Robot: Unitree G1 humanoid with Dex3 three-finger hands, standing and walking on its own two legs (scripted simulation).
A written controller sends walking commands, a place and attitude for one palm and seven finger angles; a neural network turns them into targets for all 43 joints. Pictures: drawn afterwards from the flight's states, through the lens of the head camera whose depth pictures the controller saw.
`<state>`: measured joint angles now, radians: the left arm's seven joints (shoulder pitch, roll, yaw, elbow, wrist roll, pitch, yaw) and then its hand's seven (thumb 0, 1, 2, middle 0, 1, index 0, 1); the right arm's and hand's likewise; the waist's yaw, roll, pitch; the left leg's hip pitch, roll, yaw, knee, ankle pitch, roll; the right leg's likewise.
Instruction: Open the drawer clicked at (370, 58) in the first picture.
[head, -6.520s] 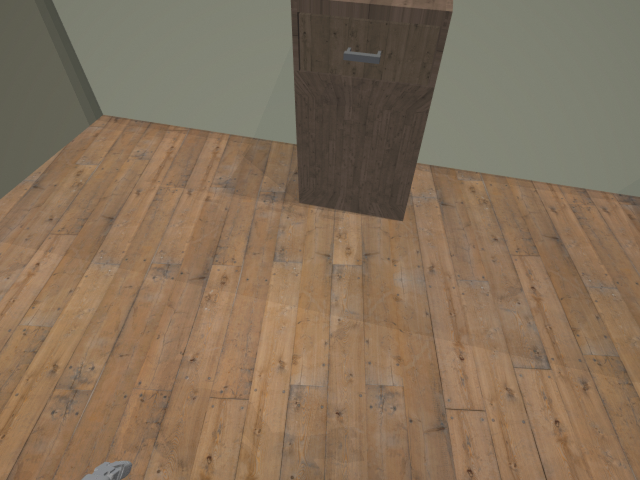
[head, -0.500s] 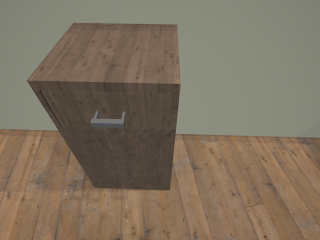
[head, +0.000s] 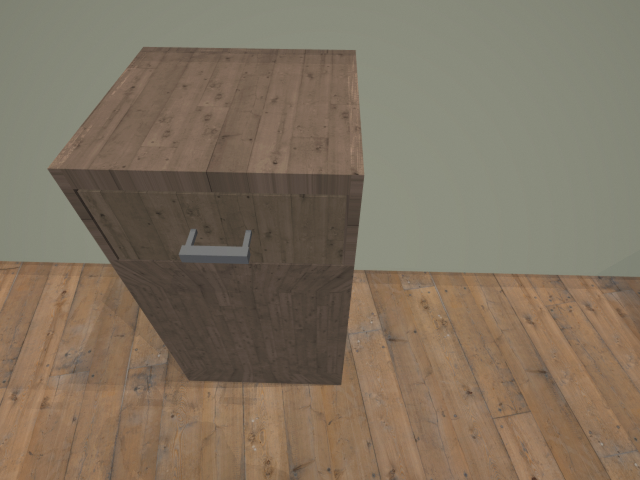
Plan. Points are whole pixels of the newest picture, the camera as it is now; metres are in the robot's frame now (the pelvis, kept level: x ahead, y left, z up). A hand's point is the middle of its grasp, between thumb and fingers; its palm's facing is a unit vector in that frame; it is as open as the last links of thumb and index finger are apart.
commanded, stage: look again from close up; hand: left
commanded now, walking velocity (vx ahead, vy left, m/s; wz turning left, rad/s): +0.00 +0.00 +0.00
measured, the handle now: (217, 245) +0.49 +0.22 -0.04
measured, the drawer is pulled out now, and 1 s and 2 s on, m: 0.00 0.00 0.00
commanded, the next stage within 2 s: raise the hand with hooked fingers in 0.52 s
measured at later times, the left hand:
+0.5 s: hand out of the picture +0.01 +0.23 -0.18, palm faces -0.02 -0.97 -0.22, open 7.4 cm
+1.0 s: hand (128, 470) +0.14 +0.25 -0.07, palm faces -0.07 -0.13 -0.99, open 8.4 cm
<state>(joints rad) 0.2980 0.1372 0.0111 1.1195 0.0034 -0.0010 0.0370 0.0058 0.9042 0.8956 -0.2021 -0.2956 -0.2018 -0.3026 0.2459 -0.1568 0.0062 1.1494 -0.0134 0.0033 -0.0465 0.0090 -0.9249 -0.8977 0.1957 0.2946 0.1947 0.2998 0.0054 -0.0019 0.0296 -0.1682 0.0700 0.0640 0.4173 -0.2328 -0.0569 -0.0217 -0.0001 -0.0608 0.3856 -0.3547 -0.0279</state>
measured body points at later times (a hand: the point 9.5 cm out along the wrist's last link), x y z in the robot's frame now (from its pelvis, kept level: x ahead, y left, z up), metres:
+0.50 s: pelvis -0.02 +0.05 -0.01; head +0.00 +0.05 +0.44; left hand +0.01 +0.28 -0.16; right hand -0.01 -0.18 -0.16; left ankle -0.01 +0.14 -0.74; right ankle -0.09 -0.09 -0.74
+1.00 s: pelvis -0.06 +0.01 -0.04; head -0.02 -0.01 +0.40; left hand +0.14 +0.25 -0.01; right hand +0.17 -0.24 -0.12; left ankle -0.01 +0.14 -0.74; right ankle -0.08 -0.08 -0.74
